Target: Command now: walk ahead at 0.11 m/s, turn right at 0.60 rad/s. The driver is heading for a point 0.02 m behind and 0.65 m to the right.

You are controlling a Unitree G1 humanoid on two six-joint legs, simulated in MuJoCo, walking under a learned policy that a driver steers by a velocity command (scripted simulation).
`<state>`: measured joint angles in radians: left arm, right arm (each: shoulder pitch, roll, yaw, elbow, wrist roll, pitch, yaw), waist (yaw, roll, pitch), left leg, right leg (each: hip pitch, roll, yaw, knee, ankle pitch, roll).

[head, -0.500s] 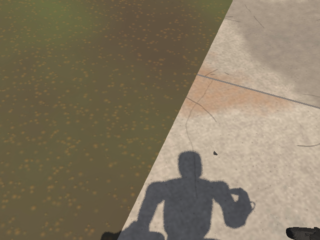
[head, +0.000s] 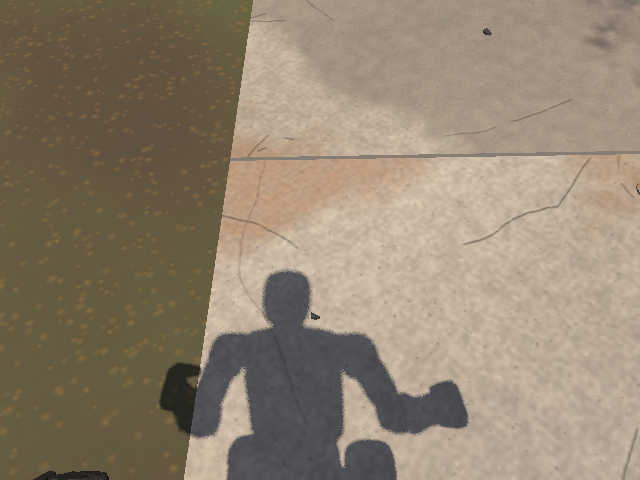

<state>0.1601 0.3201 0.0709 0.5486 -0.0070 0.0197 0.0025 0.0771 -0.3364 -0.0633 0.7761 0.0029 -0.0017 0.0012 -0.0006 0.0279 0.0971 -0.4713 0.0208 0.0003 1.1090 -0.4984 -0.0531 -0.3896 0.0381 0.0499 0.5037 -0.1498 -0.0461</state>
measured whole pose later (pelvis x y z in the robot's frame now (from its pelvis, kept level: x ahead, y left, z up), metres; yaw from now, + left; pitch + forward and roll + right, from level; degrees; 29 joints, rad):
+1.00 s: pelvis +0.36 -0.14 +0.01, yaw -35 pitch +1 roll +0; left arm 0.32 0.29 0.06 0.68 -0.01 -0.05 0.00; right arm 0.09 -0.33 -0.04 0.67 -0.02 -0.09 0.01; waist 0.05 0.04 0.05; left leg -0.68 0.10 -0.09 0.78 -0.06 -0.07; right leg -0.15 0.11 0.12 0.35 -0.21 -0.09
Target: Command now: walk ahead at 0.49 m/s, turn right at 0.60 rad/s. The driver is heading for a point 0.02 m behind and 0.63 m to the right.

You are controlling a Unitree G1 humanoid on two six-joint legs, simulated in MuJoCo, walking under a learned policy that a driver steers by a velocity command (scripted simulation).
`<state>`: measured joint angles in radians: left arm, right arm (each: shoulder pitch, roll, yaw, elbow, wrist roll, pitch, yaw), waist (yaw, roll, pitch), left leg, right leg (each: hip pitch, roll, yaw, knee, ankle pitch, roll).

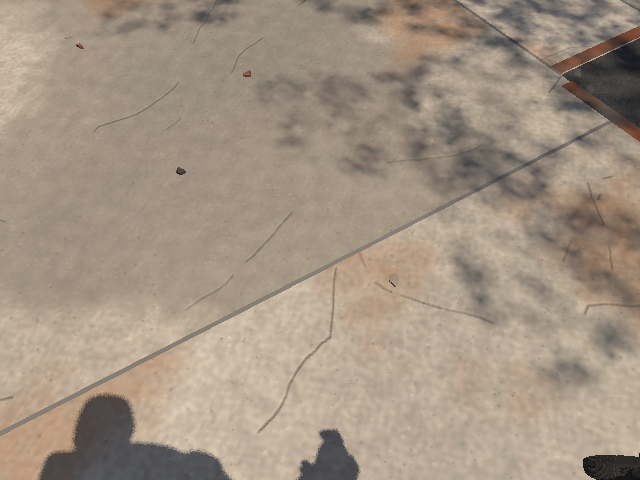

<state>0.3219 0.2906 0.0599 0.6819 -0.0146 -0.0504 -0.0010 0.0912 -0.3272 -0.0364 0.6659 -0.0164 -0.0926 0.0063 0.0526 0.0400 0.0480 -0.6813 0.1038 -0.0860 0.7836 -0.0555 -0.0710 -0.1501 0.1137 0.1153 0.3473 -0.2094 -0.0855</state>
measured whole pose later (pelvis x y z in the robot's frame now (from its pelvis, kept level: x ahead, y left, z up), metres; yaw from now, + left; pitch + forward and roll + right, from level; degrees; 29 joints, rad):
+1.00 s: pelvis +0.37 -0.02 -0.02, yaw -25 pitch +0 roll -1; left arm 0.13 0.24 0.03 0.73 0.02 0.01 0.00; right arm 0.17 -0.28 -0.03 0.79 -0.02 0.03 -0.02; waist 0.00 0.02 0.03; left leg -0.31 0.06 -0.02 0.59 -0.31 -0.04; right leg -0.37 0.07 0.00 0.53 -0.17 -0.05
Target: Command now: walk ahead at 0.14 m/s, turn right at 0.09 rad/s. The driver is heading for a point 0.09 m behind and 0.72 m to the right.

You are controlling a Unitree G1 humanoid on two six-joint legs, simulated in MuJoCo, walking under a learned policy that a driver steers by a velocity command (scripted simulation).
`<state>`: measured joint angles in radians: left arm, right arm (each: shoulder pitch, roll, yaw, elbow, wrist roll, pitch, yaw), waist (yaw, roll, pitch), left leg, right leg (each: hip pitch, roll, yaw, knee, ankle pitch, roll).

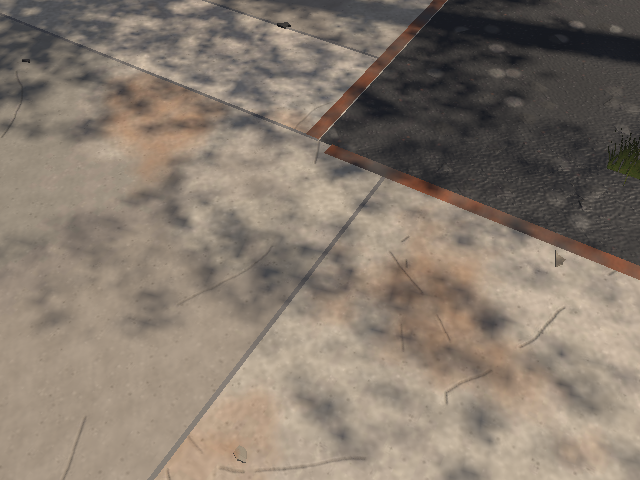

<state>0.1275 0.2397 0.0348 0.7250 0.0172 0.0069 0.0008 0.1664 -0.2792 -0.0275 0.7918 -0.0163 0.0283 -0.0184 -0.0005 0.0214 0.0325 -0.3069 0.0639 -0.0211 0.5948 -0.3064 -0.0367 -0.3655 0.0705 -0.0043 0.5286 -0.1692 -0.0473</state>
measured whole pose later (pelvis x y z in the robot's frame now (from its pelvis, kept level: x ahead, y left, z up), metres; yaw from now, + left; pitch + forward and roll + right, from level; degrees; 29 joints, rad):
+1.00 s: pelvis +0.41 -0.09 +0.01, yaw -29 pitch +0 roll +2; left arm 0.24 0.32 0.08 0.71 -0.03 -0.01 0.01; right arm 0.25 -0.27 -0.07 0.79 -0.01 -0.10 0.01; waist -0.03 -0.05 0.05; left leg -0.19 -0.03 0.11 0.35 -0.17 0.03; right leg -0.60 -0.08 0.05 1.13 -0.30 -0.01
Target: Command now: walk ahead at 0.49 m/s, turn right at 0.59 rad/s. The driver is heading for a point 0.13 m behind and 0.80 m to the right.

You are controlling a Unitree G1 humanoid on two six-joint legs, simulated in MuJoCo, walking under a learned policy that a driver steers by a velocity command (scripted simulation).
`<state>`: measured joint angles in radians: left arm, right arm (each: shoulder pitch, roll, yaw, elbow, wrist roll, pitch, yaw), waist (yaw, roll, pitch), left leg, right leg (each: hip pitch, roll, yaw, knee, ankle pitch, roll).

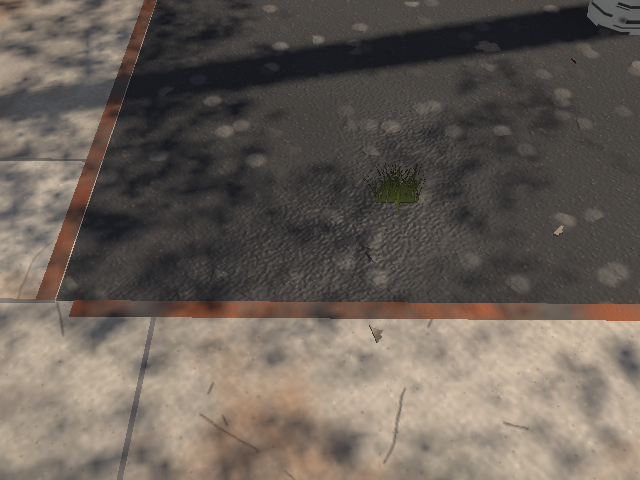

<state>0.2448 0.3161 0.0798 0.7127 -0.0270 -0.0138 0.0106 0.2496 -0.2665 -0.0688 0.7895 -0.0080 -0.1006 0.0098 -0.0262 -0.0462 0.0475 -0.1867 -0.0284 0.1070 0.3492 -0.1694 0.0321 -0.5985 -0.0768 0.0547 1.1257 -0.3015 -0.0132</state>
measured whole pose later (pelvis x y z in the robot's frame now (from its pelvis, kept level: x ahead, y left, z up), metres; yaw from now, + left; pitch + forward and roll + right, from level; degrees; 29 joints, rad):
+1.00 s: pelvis +0.47 -0.12 +0.00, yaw -35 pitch +1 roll +1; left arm 0.25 0.32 0.07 0.66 -0.02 -0.01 0.00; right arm 0.28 -0.27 -0.06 0.75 -0.01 -0.09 0.00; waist -0.04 -0.05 0.01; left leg -0.17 -0.01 0.07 0.37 -0.23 0.02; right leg -0.59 -0.04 0.07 1.10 -0.30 0.00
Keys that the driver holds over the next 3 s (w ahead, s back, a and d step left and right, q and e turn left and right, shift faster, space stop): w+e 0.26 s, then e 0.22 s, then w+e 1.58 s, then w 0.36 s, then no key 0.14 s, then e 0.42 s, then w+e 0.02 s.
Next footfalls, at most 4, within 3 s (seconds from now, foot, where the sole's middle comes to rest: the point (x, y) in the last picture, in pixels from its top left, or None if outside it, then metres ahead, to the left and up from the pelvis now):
0.28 right None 0.31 -0.17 -0.78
0.78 left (345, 441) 0.55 -0.04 -0.78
1.28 right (524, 409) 0.62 -0.43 -0.78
1.76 left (536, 284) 0.95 -0.54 -0.78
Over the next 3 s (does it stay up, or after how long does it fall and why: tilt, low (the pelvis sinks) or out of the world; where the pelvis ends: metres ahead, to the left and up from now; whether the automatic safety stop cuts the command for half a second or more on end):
stays up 0.91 -0.98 -0.01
